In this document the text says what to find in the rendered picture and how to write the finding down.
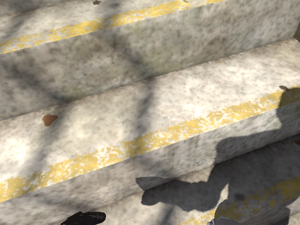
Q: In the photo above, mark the robot left hand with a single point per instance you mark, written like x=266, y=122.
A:
x=89, y=218

